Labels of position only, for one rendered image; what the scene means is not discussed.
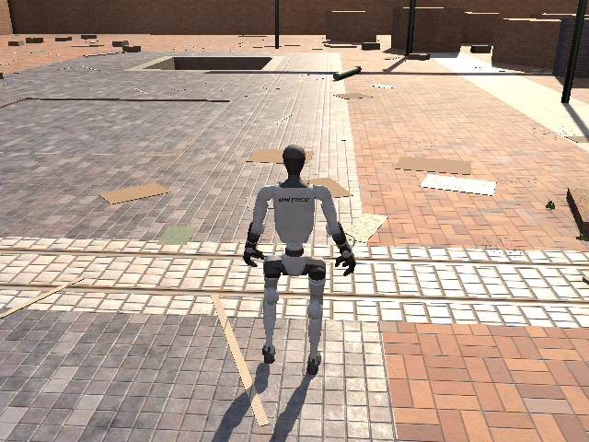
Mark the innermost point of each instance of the robot right hand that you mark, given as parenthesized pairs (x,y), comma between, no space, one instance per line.
(347,261)

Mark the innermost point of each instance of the right robot upper arm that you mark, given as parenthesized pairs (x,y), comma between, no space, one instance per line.
(328,208)

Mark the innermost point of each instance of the robot left forearm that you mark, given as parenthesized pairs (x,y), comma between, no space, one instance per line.
(252,240)

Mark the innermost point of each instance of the left robot upper arm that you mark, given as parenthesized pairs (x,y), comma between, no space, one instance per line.
(260,209)

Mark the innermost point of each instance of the robot left hand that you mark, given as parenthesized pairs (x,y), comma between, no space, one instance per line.
(257,254)

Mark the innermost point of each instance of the humanoid robot torso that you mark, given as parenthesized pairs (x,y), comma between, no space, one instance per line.
(294,220)

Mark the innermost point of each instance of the robot left thigh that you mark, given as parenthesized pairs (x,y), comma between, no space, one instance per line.
(272,269)

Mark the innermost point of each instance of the robot right forearm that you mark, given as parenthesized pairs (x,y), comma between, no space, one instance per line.
(342,243)

